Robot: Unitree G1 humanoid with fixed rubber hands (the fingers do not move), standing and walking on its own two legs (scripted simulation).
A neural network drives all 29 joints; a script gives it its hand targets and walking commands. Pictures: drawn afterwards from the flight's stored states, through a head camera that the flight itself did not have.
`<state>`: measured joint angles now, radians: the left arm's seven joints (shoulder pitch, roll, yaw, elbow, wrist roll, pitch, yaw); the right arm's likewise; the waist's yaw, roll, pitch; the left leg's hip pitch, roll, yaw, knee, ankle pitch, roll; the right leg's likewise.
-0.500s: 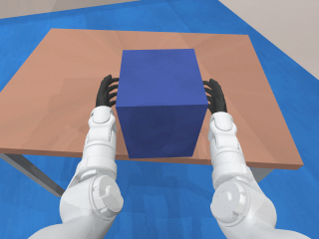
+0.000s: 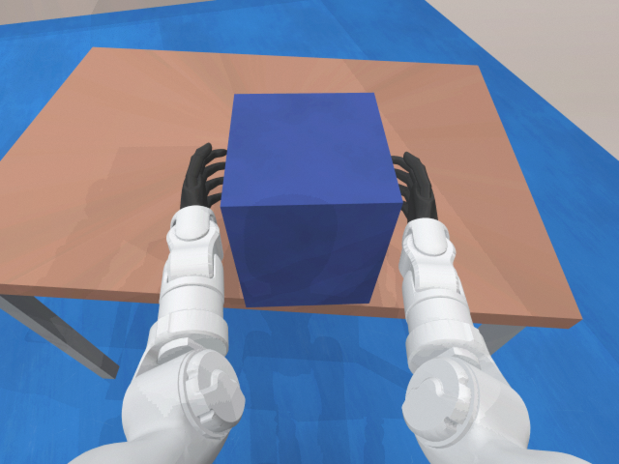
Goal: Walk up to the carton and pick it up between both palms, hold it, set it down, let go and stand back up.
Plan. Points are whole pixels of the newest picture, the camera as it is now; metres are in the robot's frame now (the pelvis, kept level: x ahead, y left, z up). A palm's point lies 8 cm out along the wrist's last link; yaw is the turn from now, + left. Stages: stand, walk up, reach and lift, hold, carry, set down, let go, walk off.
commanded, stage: reach and lift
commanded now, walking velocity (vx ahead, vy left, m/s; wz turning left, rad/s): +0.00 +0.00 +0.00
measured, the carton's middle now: (306, 206) +0.48 +0.05 +0.03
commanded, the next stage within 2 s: none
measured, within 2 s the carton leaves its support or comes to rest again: leaves its support in 1.30 s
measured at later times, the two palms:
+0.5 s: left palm (199, 205) +0.41 +0.19 +0.09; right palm (420, 217) +0.42 -0.10 +0.09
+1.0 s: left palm (203, 212) +0.40 +0.18 +0.09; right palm (426, 226) +0.41 -0.11 +0.09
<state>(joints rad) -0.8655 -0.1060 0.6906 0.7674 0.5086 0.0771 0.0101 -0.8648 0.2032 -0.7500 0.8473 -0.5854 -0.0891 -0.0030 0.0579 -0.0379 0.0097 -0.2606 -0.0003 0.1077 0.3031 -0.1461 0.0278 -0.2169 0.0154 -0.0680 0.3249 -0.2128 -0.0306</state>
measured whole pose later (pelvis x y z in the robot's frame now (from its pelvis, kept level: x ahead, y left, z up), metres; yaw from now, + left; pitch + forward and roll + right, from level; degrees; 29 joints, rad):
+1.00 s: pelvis +0.00 +0.00 +0.00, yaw +0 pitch +5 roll +0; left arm -0.77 -0.11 0.59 0.70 0.46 0.11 0.03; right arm -0.76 0.20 -0.60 0.84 -0.47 -0.13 -0.06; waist 0.05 -0.03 -0.01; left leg -0.23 0.01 0.11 0.28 -0.14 0.02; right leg -0.18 0.02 -0.10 0.29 -0.19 -0.04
